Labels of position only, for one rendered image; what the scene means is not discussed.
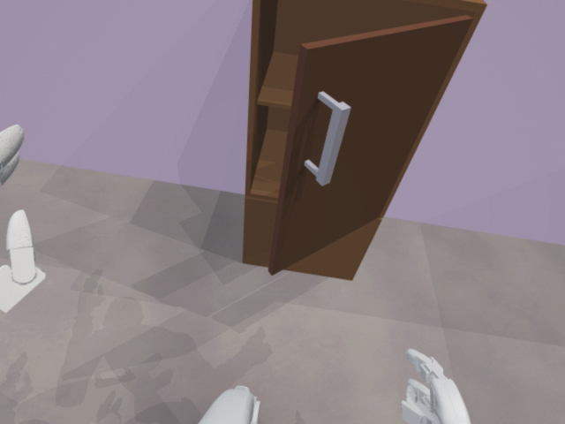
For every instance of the robot left hand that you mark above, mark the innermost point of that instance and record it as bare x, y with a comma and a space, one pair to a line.
19, 279

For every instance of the robot right hand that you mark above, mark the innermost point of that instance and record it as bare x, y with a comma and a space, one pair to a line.
441, 404

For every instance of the left robot thigh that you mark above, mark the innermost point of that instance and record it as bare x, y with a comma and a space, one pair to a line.
233, 407

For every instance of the handle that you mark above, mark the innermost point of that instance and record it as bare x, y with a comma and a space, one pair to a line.
336, 128

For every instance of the cupboard door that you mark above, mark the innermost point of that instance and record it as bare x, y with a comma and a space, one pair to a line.
390, 78

